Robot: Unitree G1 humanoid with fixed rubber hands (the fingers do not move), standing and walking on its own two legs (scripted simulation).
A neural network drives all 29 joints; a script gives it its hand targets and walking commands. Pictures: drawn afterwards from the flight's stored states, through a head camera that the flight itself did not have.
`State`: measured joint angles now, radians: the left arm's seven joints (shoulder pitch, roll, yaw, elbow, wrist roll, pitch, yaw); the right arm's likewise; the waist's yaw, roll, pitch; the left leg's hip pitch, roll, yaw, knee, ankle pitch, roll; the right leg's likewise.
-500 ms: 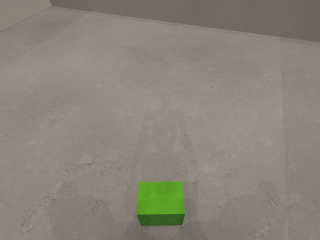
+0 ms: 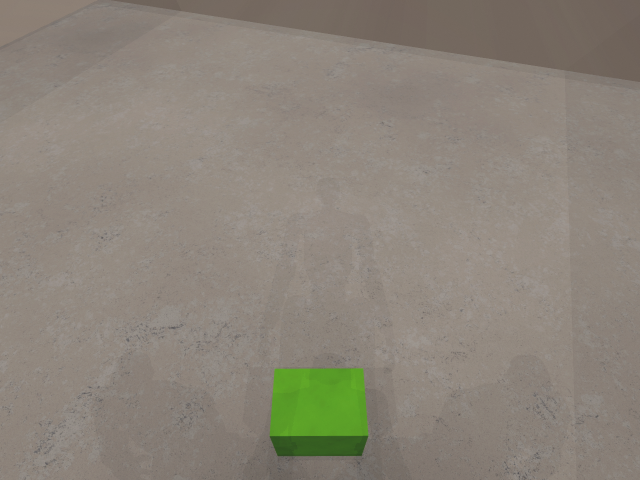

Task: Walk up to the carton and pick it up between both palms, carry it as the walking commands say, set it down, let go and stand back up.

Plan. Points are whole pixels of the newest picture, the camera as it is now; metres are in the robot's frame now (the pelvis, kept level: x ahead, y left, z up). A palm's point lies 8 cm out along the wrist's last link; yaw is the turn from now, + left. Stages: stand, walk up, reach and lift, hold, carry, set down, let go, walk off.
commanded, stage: walk up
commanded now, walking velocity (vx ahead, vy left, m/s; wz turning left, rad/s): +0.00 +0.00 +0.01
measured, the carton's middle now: (319, 413) +0.39 +0.03 -0.67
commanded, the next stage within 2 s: stand in 0.16 s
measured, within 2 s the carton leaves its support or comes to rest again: neither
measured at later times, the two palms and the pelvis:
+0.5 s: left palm out of the picture -0.02 +0.22 -0.15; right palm out of the picture -0.03 -0.21 -0.15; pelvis +0.00 +0.00 +0.00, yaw +0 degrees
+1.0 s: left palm out of the picture +0.13 +0.23 -0.16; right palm out of the picture +0.12 -0.19 -0.17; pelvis -0.04 +0.01 -0.04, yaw +1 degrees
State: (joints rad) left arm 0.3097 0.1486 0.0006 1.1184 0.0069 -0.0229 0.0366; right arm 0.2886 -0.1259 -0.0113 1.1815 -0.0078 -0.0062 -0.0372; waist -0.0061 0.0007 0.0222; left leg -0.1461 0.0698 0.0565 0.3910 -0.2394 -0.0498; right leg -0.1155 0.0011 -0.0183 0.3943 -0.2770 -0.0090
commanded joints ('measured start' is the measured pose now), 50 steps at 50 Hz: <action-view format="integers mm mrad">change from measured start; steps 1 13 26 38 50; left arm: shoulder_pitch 80 84 -736 -142 -290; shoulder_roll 86 73 201 89 34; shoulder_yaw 14 13 -17 17 135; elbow -11 11 -753 -603 -742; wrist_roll -5 -6 -68 -28 55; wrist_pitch -7 -1 3 643 391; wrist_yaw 5 9 -13 -30 -80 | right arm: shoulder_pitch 91 89 -733 -67 -310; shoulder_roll -79 -71 -209 -96 -82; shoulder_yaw -9 -2 25 -6 -110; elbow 4 3 -730 -522 -850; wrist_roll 2 4 114 35 -66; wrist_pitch -6 -3 -7 632 370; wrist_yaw -5 -7 14 40 77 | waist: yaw -4 -8 -52 12 14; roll -3 5 7 80 -18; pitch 26 32 -144 -366 -617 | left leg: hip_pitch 42 47 -315 -204 -487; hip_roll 55 62 -121 -113 -120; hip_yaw -44 -37 -39 -51 -48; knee -22 -36 116 193 439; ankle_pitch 256 244 -142 421 416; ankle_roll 33 29 78 65 25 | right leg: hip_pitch -40 -32 -394 -339 -493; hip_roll -101 -99 34 35 25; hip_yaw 65 57 21 63 33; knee -43 -49 90 193 450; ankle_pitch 384 360 -94 461 515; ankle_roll -15 -15 -6 -45 26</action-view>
